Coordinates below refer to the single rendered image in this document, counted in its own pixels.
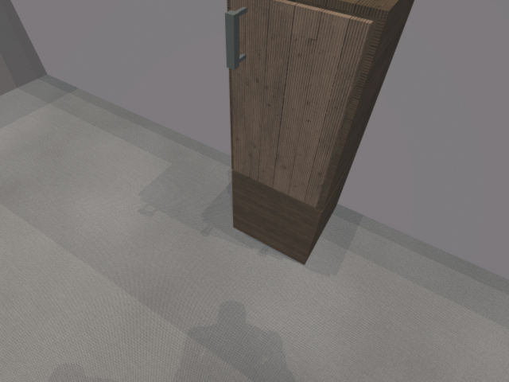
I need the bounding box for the handle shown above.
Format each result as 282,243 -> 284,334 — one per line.
225,7 -> 247,70

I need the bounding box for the cupboard door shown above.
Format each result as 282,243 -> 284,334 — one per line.
230,0 -> 374,208

